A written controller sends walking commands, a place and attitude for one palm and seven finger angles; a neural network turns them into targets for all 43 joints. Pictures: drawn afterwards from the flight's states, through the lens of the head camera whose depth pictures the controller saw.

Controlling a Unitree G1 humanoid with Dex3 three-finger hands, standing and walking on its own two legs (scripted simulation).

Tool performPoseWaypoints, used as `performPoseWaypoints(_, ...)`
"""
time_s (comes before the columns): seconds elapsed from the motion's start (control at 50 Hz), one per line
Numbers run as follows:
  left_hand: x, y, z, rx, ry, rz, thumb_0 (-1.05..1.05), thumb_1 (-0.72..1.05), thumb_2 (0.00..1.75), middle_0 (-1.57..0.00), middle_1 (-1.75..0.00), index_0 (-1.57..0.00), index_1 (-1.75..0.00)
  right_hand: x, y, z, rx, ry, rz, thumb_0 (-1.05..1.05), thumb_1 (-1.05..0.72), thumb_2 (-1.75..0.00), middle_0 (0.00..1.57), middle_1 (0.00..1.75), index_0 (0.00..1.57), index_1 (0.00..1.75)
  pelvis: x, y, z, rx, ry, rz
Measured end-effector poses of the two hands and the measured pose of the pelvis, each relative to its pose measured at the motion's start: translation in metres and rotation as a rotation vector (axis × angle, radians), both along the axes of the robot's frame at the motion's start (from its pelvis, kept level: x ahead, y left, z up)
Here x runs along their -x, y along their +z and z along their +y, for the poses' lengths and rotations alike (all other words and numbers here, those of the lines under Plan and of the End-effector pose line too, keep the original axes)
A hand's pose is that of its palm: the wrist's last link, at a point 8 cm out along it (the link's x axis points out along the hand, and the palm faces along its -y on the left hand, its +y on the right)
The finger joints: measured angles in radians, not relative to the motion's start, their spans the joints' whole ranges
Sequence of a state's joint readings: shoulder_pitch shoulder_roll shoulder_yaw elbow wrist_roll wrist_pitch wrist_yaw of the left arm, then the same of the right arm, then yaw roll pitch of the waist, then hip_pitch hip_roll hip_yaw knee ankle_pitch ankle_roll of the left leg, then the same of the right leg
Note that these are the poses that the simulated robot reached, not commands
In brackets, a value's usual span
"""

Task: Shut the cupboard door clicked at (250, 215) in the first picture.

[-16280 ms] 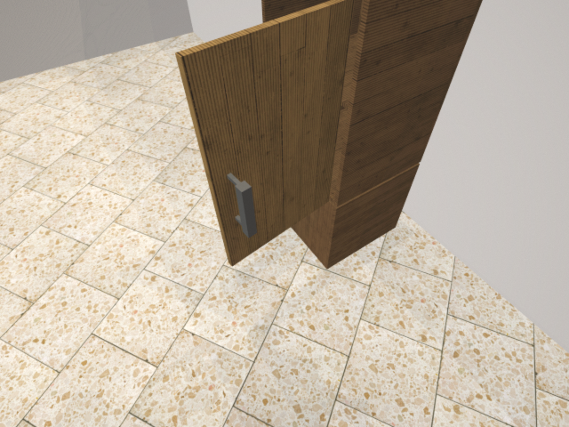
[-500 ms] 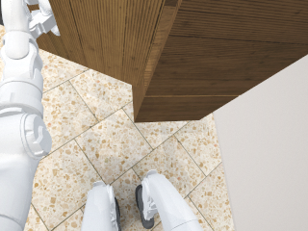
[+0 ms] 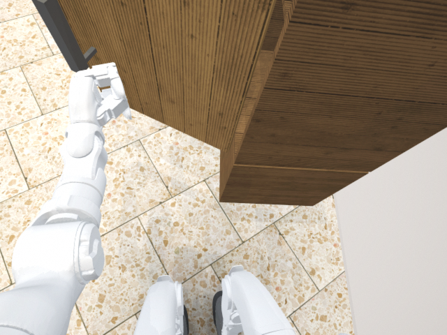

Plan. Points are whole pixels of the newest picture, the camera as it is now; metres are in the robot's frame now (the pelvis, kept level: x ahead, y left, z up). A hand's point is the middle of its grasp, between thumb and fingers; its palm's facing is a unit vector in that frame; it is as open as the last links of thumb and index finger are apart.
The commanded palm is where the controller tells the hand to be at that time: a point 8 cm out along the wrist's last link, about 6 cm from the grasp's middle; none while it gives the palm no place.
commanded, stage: pull the fist back off the door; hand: left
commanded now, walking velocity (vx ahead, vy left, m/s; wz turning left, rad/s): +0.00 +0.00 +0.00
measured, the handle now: (71, 29) +0.67 +0.22 +0.03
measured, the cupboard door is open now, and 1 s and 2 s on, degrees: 66 66 66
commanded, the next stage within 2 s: draw the hand back to the body in 0.08 s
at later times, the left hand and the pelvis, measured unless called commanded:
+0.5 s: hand (94, 118) +0.44 +0.15 +0.09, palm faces +0.03 -1.00 -0.05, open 3.1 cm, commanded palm +0.40 +0.20 +0.11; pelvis +0.02 +0.00 +0.05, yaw +0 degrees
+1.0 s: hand out of the picture +0.32 +0.22 +0.19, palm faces +0.22 -0.94 -0.25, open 3.4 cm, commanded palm +0.27 +0.27 +0.22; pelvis +0.04 +0.01 +0.12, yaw +2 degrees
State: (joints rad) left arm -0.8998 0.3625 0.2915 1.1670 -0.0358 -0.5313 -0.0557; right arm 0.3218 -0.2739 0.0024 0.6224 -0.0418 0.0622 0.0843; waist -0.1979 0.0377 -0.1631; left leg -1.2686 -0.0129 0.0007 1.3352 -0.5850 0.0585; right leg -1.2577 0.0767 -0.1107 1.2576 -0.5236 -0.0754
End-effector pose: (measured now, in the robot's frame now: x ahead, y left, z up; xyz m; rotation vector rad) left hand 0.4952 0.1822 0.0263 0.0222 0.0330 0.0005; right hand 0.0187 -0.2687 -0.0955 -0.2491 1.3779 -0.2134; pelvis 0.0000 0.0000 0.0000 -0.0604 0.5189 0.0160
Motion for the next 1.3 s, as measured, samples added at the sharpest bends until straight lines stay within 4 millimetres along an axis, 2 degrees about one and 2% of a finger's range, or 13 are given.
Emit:
performPoseWaypoints(0.08, 0.005, 0.002, -0.002, -0.007, -0.003, 0.006, 0.01, 0.90, 0.90, -1.30, -1.50, -1.30, -1.50, -0.019, -0.003, 0.001, -0.002, 0.022, -0.049, 0.01, -0.91, -0.90, 0.20, 0.30, 0.20, 0.30, 0.001, 0.000, 0.000, -0.001, 0.005, -0.009)
performPoseWaypoints(0.16, 0.003, 0.006, -0.004, -0.006, 0.004, 0.000, 0.01, 0.90, 0.90, -1.30, -1.50, -1.30, -1.50, -0.027, -0.006, 0.006, -0.010, 0.032, -0.078, 0.01, -0.91, -0.90, 0.20, 0.30, 0.20, 0.30, 0.002, -0.001, 0.001, -0.003, 0.006, -0.011)
performPoseWaypoints(0.26, -0.001, 0.011, -0.007, -0.008, -0.003, -0.018, 0.01, 0.90, 0.90, -1.30, -1.50, -1.30, -1.50, -0.022, -0.011, 0.012, -0.031, 0.018, -0.072, 0.00, -0.91, -0.90, 0.20, 0.30, 0.20, 0.30, 0.003, -0.003, 0.002, -0.004, 0.001, -0.008)
performPoseWaypoints(0.32, 0.007, 0.020, -0.002, -0.008, 0.006, -0.044, 0.01, 0.90, 0.90, -1.30, -1.50, -1.30, -1.50, -0.015, -0.009, 0.018, -0.056, -0.018, -0.060, 0.01, -0.91, -0.90, 0.20, 0.30, 0.20, 0.30, 0.000, 0.003, 0.003, -0.012, -0.014, -0.021)
performPoseWaypoints(0.42, 0.045, 0.043, 0.012, -0.040, 0.004, -0.023, 0.01, 0.90, 0.90, -1.29, -1.50, -1.29, -1.50, -0.014, 0.010, 0.030, -0.116, -0.059, -0.070, 0.01, -0.91, -0.90, 0.20, 0.30, 0.20, 0.30, -0.009, 0.030, 0.004, -0.026, -0.031, -0.087)
performPoseWaypoints(0.5, 0.079, 0.065, 0.024, -0.029, 0.028, -0.010, 0.02, 0.90, 0.90, -1.30, -1.50, -1.30, -1.50, -0.030, 0.032, 0.033, -0.123, -0.033, -0.121, 0.01, -0.91, -0.90, 0.20, 0.30, 0.20, 0.30, -0.015, 0.052, 0.003, -0.032, -0.023, -0.150)
performPoseWaypoints(0.6, 0.106, 0.094, 0.036, -0.027, 0.025, -0.058, 0.01, 0.90, 0.90, -1.30, -1.50, -1.30, -1.50, -0.067, 0.057, 0.025, -0.080, 0.025, -0.242, 0.01, -0.91, -0.90, 0.20, 0.30, 0.20, 0.30, -0.019, 0.068, 0.001, -0.031, -0.001, -0.214)
performPoseWaypoints(0.74, 0.141, 0.120, 0.051, -0.041, -0.005, -0.050, 0.01, 0.90, 0.90, -1.26, -1.46, -1.26, -1.46, -0.131, 0.092, 0.018, -0.037, 0.077, -0.452, 0.01, -0.91, -0.90, 0.20, 0.30, 0.20, 0.30, -0.023, 0.083, 0.004, -0.038, 0.004, -0.290)
performPoseWaypoints(0.86, 0.180, 0.150, 0.059, -0.181, 0.093, 0.021, 0.01, 0.90, 0.90, -1.15, -1.34, -1.15, -1.34, -0.181, 0.124, 0.036, -0.042, 0.096, -0.582, 0.01, -0.91, -0.90, 0.20, 0.30, 0.20, 0.30, -0.031, 0.104, 0.008, -0.049, 0.006, -0.379)
performPoseWaypoints(0.96, 0.204, 0.172, 0.076, -0.220, 0.197, 0.042, 0.01, 0.89, 0.90, -1.03, -1.21, -1.03, -1.20, -0.209, 0.144, 0.060, -0.079, 0.150, -0.653, 0.01, -0.91, -0.90, 0.20, 0.30, 0.20, 0.30, -0.036, 0.116, 0.008, -0.054, 0.019, -0.444)
performPoseWaypoints(1.04, 0.220, 0.194, 0.089, -0.249, 0.260, 0.022, 0.01, 0.89, 0.90, -0.93, -1.09, -0.93, -1.09, -0.222, 0.153, 0.075, -0.116, 0.190, -0.692, 0.01, -0.91, -0.90, 0.20, 0.30, 0.20, 0.30, -0.041, 0.123, 0.009, -0.057, 0.027, -0.482)
performPoseWaypoints(1.12, 0.239, 0.215, 0.098, -0.286, 0.301, -0.010, 0.01, 0.89, 0.90, -0.82, -0.97, -0.82, -0.97, -0.226, 0.155, 0.084, -0.147, 0.216, -0.708, 0.01, -0.91, -0.90, 0.20, 0.30, 0.20, 0.30, -0.046, 0.128, 0.010, -0.059, 0.028, -0.506)
performPoseWaypoints(1.3, 0.285, 0.254, 0.118, -0.401, 0.399, -0.055, 0.01, 0.89, 0.90, -0.57, -0.71, -0.57, -0.70, -0.216, 0.146, 0.078, -0.160, 0.225, -0.674, 0.01, -0.91, -0.90, 0.20, 0.30, 0.20, 0.30, -0.049, 0.132, 0.009, -0.061, 0.030, -0.532)
